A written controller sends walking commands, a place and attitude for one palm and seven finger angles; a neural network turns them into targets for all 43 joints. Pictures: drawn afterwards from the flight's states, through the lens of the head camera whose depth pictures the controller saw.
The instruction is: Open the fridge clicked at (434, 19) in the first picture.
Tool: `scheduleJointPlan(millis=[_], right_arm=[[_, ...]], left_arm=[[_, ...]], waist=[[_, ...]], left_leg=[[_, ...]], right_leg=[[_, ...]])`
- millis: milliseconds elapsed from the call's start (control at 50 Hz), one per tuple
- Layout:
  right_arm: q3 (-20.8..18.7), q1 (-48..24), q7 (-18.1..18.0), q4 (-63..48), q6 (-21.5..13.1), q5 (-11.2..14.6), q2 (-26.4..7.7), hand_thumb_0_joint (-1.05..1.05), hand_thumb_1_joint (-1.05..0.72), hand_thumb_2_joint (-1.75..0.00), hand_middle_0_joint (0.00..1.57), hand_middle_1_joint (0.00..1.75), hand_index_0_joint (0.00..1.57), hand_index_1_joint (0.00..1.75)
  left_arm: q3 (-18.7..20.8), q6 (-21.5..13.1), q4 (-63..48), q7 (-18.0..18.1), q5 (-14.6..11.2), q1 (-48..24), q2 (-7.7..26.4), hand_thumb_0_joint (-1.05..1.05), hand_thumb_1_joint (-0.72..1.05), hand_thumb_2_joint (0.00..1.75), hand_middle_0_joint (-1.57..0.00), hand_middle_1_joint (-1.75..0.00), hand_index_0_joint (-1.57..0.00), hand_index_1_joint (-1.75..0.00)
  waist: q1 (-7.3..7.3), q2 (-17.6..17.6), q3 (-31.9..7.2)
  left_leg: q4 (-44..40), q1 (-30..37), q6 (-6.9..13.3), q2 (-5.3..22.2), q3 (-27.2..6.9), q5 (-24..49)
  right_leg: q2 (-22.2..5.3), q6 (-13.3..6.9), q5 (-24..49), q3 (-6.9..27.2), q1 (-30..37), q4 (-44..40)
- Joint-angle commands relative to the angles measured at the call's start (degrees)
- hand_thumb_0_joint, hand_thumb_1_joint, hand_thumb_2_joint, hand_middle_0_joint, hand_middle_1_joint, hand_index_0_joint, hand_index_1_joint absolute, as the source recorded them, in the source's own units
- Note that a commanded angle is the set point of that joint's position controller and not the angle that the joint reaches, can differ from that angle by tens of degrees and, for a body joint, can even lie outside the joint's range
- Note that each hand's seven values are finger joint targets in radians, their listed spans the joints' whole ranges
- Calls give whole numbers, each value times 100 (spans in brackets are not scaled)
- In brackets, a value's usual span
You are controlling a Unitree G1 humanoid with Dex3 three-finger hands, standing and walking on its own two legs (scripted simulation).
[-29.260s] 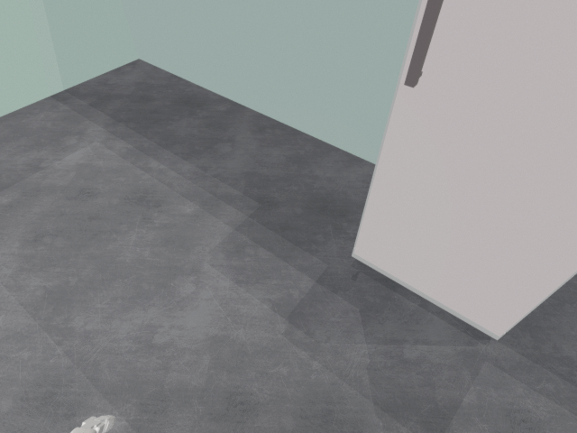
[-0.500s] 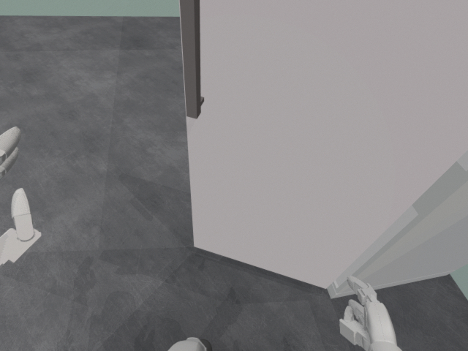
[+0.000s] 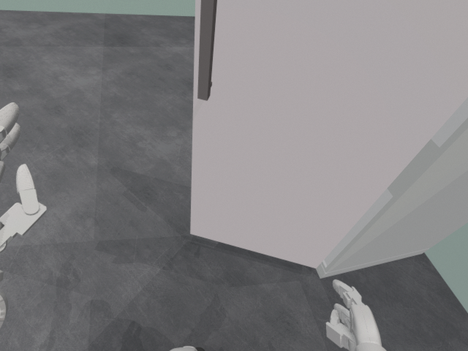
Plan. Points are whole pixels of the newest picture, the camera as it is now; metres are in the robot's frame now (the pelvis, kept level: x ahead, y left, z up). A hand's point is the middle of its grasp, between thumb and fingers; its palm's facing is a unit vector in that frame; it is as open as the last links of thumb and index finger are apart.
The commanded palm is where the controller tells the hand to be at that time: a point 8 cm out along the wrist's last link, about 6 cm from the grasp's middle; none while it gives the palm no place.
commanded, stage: stop stepping back and stand still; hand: left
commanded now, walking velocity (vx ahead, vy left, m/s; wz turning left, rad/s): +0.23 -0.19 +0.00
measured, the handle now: (211, 8) +0.64 +0.13 +0.27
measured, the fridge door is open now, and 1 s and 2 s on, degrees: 62 62 62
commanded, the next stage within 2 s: let the arm hang, fingers relaxed in 0.70 s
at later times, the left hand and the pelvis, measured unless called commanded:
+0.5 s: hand out of the picture +0.14 +0.31 +0.16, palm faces +0.43 -0.84 -0.33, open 7.4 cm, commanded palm +0.06 +0.34 +0.18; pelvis -0.08 +0.04 +0.00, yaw +0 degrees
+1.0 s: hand out of the picture +0.09 +0.26 -0.11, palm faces +0.02 -0.95 -0.30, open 7.4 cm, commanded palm none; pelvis -0.08 +0.04 -0.01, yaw +2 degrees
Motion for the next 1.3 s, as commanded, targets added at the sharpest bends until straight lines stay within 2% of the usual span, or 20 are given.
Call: scheduleJointPlan(millis=[0, 80, 120, 160, 200, 240, 320, 360, 400, 540, 620, 660, 760, 780, 860, 920, 1000, 1040, 1120, 1280], right_arm=[[-482, -135, 65, -1176, -319, -26, -1016, 0, -90, -90, 20, 30, 20, 30], [-431, 31, 97, -1274, -277, -21, -992, 0, -90, -90, 20, 30, 20, 30], [-436, 169, 33, -1199, -255, -48, -972, 0, -90, -90, 20, 30, 20, 30], [-467, 384, -13, -1004, -109, -12, -992, 0, -90, -90, 20, 30, 20, 30], [-371, 115, -28, -880, -112, -48, -1003, 0, -90, -90, 20, 30, 20, 30], [-550, 285, -93, -708, -184, 115, -1187, 0, -90, -90, 20, 30, 20, 30], [-381, -133, -168, -704, -241, 115, -1106, 0, -90, -90, 20, 30, 20, 30], [-381, 36, -179, -887, -408, 78, -1260, 0, -90, -90, 20, 30, 20, 30], [-282, 79, -83, -833, -540, -24, -973, 0, -90, -90, 20, 30, 20, 30], [-342, 203, 58, -908, -474, -48, -977, 0, -90, -90, 20, 30, 20, 30], [-409, 286, 4, -809, -370, -10, -925, 0, -90, -90, 20, 30, 20, 30], [-357, 360, 34, -689, -404, 39, -905, 0, -90, -90, 20, 30, 20, 30], [-365, -11, -65, -763, -471, 94, -1054, 0, -90, -90, 20, 30, 20, 30], [-744, 80, 456, 528, -420, -14, -2184, 0, -90, -90, 20, 30, 20, 30], [-523, 376, 300, 163, 284, -165, -1710, 0, -90, -90, 20, 30, 20, 30], [-440, -60, 305, 186, 430, -115, -1740, 0, -90, -90, 20, 30, 20, 30], [-356, 250, 388, 763, 674, -78, -1180, 0, -90, -90, 20, 30, 20, 30], [-364, 411, 341, 1073, 712, -84, -1158, 0, -90, -90, 20, 30, 20, 30], [-375, 376, 297, 1493, 686, -90, -1210, 0, -90, -90, 20, 30, 20, 30], [-397, 679, 250, 2159, 634, -29, -1257, 0, -90, -90, 20, 30, 20, 30]], left_arm=[[970, -299, -1892, 31, -168, 1282, 1061, 0, 90, 90, -20, -30, -20, -30], [967, -20, -2152, 116, -232, 1757, 1048, 0, 90, 90, -20, -30, -20, -30], [1123, 156, -2055, 171, -246, 1777, 1299, 0, 90, 90, -20, -30, -20, -30], [1133, 231, -1980, 191, -254, 1480, 1377, 0, 90, 90, -20, -30, -20, -30], [1278, 286, -1774, 302, -301, 408, 1536, 0, 90, 90, -20, -30, -20, -30], [499, 415, -661, 246, -205, -6, 689, 0, 90, 90, -20, -30, -20, -30], [62, 261, -962, 311, 66, -808, 664, 0, 90, 90, -20, -30, -20, -30], [263, 56, -1687, 328, 75, -560, 821, 0, 90, 90, -20, -30, -20, -30], [667, -92, -1888, 273, -9, -2, 1158, 0, 90, 90, -20, -30, -20, -30], [875, -39, -1352, 209, 3, 1361, 882, 0, 90, 90, -20, -30, -20, -30], [819, 34, -683, 198, -63, 619, 882, 0, 90, 90, -20, -30, -20, -30], [646, 47, -537, 240, -58, 345, 730, 0, 90, 90, -20, -30, -20, -30], [452, -110, -971, 226, 37, 115, 751, 0, 90, 90, -20, -30, -20, -30], [-1549, 904, 3359, -547, 536, 135, -282, 0, 90, 90, -20, -30, -20, -30], [-1743, 1501, 4079, -633, 330, -286, -652, 0, 90, 90, -20, -30, -20, -30], [-1874, 1411, 5271, -646, 322, -301, -360, 0, 90, 90, -20, -30, -20, -30], [-2016, 1355, 6492, -639, 355, -981, 98, 0, 90, 90, -20, -30, -20, -30], [-2079, 1348, 6940, -603, 327, -1288, -105, 0, 90, 90, -20, -30, -20, -30], [-2024, 1357, 7666, -591, 297, -962, -331, 0, 90, 90, -20, -30, -20, -30], [-2060, 1318, 8526, -585, 254, -832, -300, 0, 90, 90, -20, -30, -20, -30]], waist=[[138, 1314, -1414], [75, 2098, -1236], [47, 1599, -1199], [-88, -263, -963], [-152, -516, -648], [-287, -916, 204], [-255, 489, 499], [-193, 2396, 262], [-194, 2104, 6], [-97, 1452, -406], [-160, -699, -279], [-186, -638, -197], [-55, 682, -253], [-451, 1085, 123], [-244, 451, -310], [118, 201, -800], [-337, 49, -316], [-411, -152, -204], [-216, 1103, -185], [-143, 347, -265]], left_leg=[[-2449, 571, -211, 1598, -1714, -2180], [-2793, 430, -994, 926, -913, -3036], [-2213, 748, -1287, 500, -512, -2476], [899, 1766, -837, 32, 61, -1409], [3076, 924, -726, 298, -466, -1267], [3113, 334, -650, 387, -741, -1573], [322, 1033, -428, 404, -73, -1748], [-1190, 1525, 36, 1295, -1912, -2018], [-2369, 815, 246, 1955, -3442, -3867], [-1501, -341, -324, 921, -836, -3239], [1322, -2, -509, 270, -198, -1713], [1292, 307, -494, 348, -269, -1542], [-534, 1250, -233, 801, -864, -758], [224, 754, -65, 1060, -1359, 1308], [-589, 694, 798, 1838, -2411, 2092], [-23, 766, 283, 1160, -1486, 1643], [590, 785, -466, 1, -435, -1374], [572, 1216, -452, 100, -446, -909], [-341, 1075, -342, 517, -986, -708], [-679, 1101, -312, 608, -971, -477]], right_leg=[[263, -192, -131, -451, 570, 883], [645, -304, -338, -1231, 1396, -786], [507, -392, -130, -1188, 1702, -2254], [-1173, -875, 187, 137, -230, -3286], [-2412, -1574, -14, 779, -1001, -3266], [-2081, -1296, -1396, 863, -1332, -3293], [-1502, -824, -660, -3, -825, -2073], [-317, -270, -279, -675, -1216, -154], [-89, -154, -469, -395, -825, 1133], [26, -279, 221, -1038, 1704, -1592], [-1620, -1140, -722, 1515, 371, -2860], [-1779, -1148, 34, 1284, 82, -2651], [-691, -259, 953, 24, -28, -1633], [-909, -217, 2325, -668, -621, -160], [-391, -75, -644, -129, -794, 1376], [-355, -81, 959, -354, 450, -729], [-1578, -823, 682, 1218, -274, -2334], [-1356, -817, 849, 909, -490, -2374], [-789, -453, 819, 268, 54, -2097], [-798, -425, 1353, 89, 668, -2221]])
